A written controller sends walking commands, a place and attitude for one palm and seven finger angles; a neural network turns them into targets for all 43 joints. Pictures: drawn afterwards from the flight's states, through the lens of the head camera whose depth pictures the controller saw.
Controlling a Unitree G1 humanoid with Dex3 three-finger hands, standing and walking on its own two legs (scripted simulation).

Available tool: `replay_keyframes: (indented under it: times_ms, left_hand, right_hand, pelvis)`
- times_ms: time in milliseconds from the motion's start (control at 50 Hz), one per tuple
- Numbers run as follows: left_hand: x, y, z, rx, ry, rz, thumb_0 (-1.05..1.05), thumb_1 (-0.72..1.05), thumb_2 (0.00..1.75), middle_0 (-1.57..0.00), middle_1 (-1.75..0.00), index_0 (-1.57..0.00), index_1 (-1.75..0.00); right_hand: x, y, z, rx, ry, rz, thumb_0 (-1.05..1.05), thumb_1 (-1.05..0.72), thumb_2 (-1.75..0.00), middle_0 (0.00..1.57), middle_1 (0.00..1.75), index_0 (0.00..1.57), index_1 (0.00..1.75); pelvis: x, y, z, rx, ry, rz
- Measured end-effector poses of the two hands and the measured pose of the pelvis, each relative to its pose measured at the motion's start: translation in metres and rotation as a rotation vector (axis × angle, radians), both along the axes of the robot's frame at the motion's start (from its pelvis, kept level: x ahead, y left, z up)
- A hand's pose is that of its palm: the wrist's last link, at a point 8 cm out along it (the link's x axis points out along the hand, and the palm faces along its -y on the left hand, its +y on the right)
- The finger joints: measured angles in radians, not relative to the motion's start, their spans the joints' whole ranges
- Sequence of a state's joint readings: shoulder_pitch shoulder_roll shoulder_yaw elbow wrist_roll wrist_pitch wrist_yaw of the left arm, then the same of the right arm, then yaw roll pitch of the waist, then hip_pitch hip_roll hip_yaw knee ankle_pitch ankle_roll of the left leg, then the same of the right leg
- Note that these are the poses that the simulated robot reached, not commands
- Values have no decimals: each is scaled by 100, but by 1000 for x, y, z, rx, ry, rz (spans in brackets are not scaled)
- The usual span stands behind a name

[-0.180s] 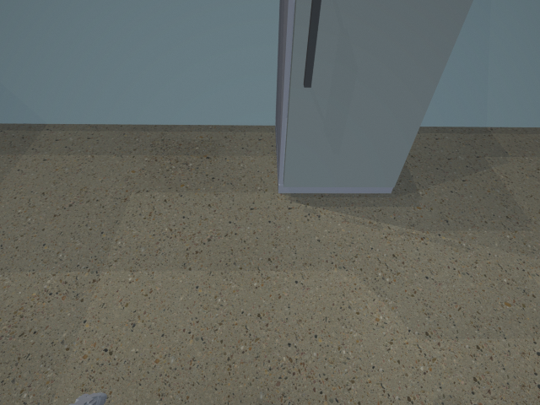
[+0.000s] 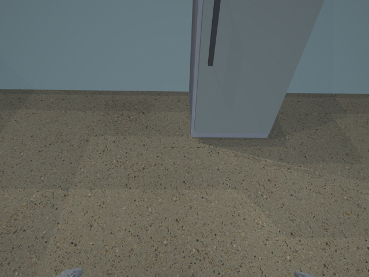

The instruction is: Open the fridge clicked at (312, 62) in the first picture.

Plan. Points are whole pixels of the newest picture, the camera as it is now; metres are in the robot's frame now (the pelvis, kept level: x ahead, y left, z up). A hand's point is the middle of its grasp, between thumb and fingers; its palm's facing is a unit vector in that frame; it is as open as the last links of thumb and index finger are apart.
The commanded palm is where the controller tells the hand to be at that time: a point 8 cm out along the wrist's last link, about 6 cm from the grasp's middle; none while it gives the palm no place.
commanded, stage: stand and wait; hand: left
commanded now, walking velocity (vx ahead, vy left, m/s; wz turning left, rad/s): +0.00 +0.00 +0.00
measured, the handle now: (214, 24) +1.19 -0.07 +0.09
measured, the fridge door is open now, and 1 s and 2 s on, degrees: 0 0 0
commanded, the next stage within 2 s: look at it before walking up in 0.64 s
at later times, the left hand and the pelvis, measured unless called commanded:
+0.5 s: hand out of the picture +0.04 +0.24 -0.15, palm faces -0.02 -0.94 -0.33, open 7.4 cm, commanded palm none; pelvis -0.02 -0.01 +0.00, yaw +0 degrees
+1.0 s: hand out of the picture +0.05 +0.23 -0.15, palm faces -0.03 -0.94 -0.33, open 7.4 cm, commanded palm none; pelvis -0.02 -0.01 +0.01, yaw +0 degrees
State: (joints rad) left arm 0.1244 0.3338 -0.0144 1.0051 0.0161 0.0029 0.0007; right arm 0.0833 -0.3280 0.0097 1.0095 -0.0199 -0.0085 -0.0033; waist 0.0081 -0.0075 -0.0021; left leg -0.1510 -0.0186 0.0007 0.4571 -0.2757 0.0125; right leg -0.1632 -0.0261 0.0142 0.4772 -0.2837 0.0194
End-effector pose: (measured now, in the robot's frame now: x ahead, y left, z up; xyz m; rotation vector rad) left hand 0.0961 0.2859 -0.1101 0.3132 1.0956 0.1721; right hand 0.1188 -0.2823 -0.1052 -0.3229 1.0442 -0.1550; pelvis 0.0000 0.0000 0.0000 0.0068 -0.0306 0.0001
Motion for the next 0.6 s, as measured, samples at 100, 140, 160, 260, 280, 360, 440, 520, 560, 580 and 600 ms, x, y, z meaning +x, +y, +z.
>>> replay_keyframes:
  times_ms: [100, 140, 160, 260, 280, 360, 440, 520, 560, 580, 600]
  left_hand:
    - [-11, -6, -3, -13, 18, 9, 1, 90, 90, -21, -30, -20, -30]
    - [-17, -7, -4, -14, 32, 14, 1, 90, 90, -21, -30, -20, -30]
    - [-20, -7, -5, -14, 39, 17, 1, 90, 90, -21, -30, -20, -30]
    - [-36, -6, -7, -10, 80, 29, 1, 90, 90, -21, -30, -20, -30]
    - [-39, -6, -7, -8, 88, 32, 1, 90, 90, -21, -30, -20, -30]
    - [-50, -4, -8, -3, 115, 38, 1, 90, 90, -21, -30, -20, -30]
    - [-56, -3, -7, 2, 131, 41, 1, 90, 90, -21, -30, -20, -30]
    - [-58, -3, -6, 5, 132, 40, 1, 90, 90, -21, -30, -20, -30]
    - [-58, -3, -6, 6, 129, 38, 1, 90, 90, -21, -30, -20, -30]
    - [-57, -4, -5, 7, 126, 37, 1, 90, 90, -21, -30, -20, -30]
    - [-56, -4, -5, 7, 124, 35, 1, 90, 90, -21, -30, -20, -30]
  right_hand:
    - [-6, -2, 0, 1, 14, -3, 1, -90, -90, 21, 30, 20, 30]
    - [-12, -5, -1, -2, 29, -8, 1, -90, -90, 21, 30, 20, 30]
    - [-15, -6, -1, -3, 37, -12, 1, -90, -90, 21, 30, 20, 30]
    - [-35, -14, -4, -13, 88, -31, 1, -90, -90, 21, 30, 20, 30]
    - [-39, -16, -4, -15, 99, -35, 1, -90, -90, 21, 30, 20, 30]
    - [-55, -21, -6, -21, 139, -49, 1, -90, -90, 21, 30, 20, 30]
    - [-68, -24, -8, -22, 168, -60, 1, -90, -90, 21, 30, 20, 30]
    - [-75, -25, -9, -20, 181, -66, 1, -90, -90, 21, 30, 20, 30]
    - [-77, -25, -9, -18, 181, -68, 1, -90, -90, 21, 30, 20, 30]
    - [-78, -24, -10, -16, 181, -69, 1, -90, -90, 21, 30, 20, 30]
    - [-78, -24, -10, -15, 180, -69, 1, -90, -90, 21, 30, 20, 30]
  pelvis:
    - [-3, -3, 1, 0, -3, 1]
    - [-5, -4, 2, 0, -4, 2]
    - [-5, -5, 2, 0, -4, 2]
    - [-9, -8, 3, -2, -7, 2]
    - [-10, -8, 3, -2, -7, 2]
    - [-13, -9, 4, -3, -7, 2]
    - [-16, -10, 4, -3, -7, 2]
    - [-18, -11, 5, -3, -10, 1]
    - [-19, -11, 5, -2, -11, 0]
    - [-19, -11, 5, -2, -11, -1]
    - [-20, -11, 5, -2, -11, -1]
